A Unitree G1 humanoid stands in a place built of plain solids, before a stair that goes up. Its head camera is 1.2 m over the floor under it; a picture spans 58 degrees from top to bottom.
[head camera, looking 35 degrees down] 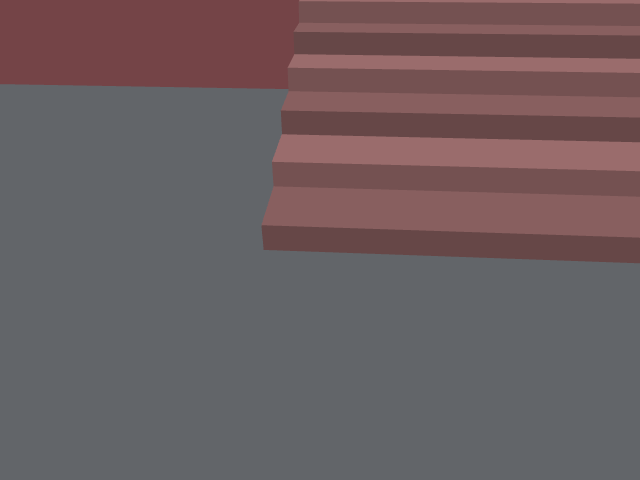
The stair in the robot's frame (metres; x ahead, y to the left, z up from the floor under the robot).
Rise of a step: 0.14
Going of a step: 0.37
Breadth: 3.31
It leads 3 degrees to the right of straight ahead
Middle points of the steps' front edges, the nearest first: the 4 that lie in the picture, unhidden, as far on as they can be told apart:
1.90 -1.41 0.28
2.28 -1.43 0.41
2.65 -1.45 0.55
3.02 -1.48 0.69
